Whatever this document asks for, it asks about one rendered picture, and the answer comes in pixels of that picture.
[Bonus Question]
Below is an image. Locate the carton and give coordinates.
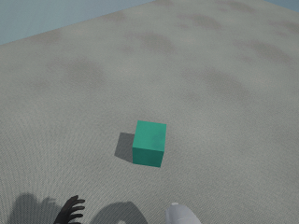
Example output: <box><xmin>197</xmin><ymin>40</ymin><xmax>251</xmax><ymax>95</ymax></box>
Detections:
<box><xmin>132</xmin><ymin>120</ymin><xmax>166</xmax><ymax>168</ymax></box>

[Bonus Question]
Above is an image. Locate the right robot thigh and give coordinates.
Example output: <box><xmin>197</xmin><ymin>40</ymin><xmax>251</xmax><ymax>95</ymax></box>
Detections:
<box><xmin>164</xmin><ymin>204</ymin><xmax>202</xmax><ymax>224</ymax></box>

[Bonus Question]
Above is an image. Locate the robot left hand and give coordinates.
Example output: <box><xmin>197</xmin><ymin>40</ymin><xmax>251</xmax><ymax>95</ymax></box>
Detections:
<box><xmin>53</xmin><ymin>195</ymin><xmax>85</xmax><ymax>224</ymax></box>

